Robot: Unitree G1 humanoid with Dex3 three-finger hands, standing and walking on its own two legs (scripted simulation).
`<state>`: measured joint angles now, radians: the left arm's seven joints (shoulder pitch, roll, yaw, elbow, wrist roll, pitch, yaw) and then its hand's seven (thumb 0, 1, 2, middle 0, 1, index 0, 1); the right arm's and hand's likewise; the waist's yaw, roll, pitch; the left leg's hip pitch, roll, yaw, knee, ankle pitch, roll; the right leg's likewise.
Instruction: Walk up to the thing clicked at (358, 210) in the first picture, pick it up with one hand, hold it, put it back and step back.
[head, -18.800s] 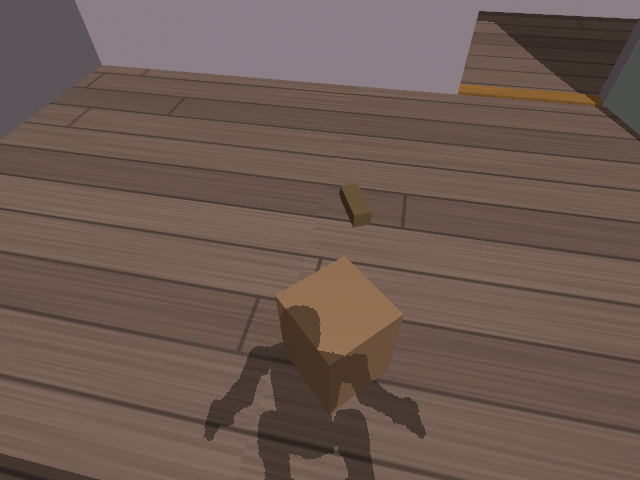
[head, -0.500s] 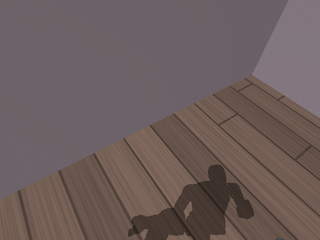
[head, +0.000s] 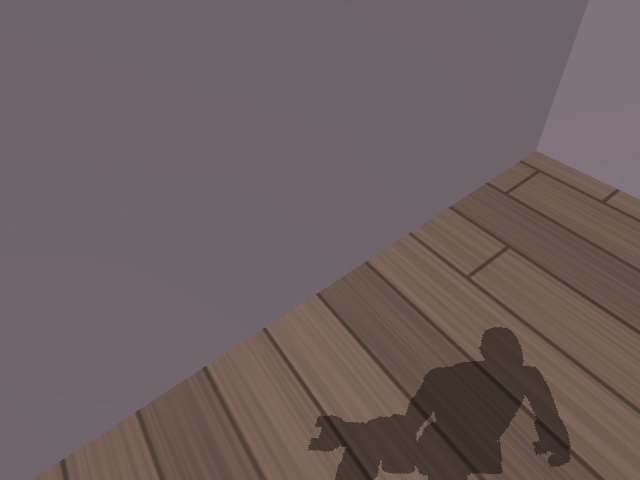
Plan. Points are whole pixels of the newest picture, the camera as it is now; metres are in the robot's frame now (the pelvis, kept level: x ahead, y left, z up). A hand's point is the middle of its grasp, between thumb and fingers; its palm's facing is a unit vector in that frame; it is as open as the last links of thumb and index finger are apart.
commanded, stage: walk up
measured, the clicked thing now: out of the picture -0.76 -1.17 -0.73
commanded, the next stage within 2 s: stand in 1.42 s
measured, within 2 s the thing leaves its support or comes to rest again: neither
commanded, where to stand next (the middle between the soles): +0.15 +0.04 m, yaw +0 degrees
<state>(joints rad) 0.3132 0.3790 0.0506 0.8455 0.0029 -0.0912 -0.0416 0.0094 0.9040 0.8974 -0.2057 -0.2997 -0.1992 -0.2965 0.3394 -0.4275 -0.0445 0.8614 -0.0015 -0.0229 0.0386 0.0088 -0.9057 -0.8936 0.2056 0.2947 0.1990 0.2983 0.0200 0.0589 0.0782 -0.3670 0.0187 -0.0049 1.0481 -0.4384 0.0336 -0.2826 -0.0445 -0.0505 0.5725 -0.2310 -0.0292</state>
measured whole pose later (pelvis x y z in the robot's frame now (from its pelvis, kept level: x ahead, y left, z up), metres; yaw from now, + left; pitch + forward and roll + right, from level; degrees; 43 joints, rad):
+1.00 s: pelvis +0.07 +0.03 +0.01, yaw +0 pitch -3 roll -1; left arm 0.18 0.37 0.00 1.08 0.01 -0.04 0.00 0.01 0.90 0.90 -0.21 -0.30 -0.20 -0.30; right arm 0.12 -0.36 -0.02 1.09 0.00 0.01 0.03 0.01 -0.90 -0.89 0.21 0.29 0.20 0.30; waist 0.00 0.03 0.05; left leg -0.23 0.02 0.02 0.42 -0.13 0.00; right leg -0.09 -0.02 -0.02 0.41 -0.27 0.02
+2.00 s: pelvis +0.10 +0.02 +0.01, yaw -1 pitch -2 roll +0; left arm 0.12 0.35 0.00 1.12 0.01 -0.01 0.00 0.01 0.90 0.90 -0.21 -0.30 -0.20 -0.30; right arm 0.06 -0.34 -0.01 1.16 0.00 -0.01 0.01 0.00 -0.90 -0.89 0.21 0.29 0.20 0.30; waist -0.01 -0.01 0.04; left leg -0.18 0.03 0.05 0.32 -0.12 -0.01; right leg -0.03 -0.01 0.01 0.30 -0.24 0.01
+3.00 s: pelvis +0.13 +0.13 +0.01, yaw -34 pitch -2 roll -1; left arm 0.23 0.44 0.08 0.78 0.03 0.07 -0.05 0.01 0.91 0.90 -0.20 -0.30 -0.20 -0.30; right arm 0.17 -0.35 -0.10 0.81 -0.02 0.03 0.03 0.01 -0.90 -0.89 0.21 0.30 0.20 0.30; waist -0.02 -0.02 0.14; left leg -0.16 0.04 0.18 0.48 -0.28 0.04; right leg -0.43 -0.02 0.04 0.92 -0.31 0.03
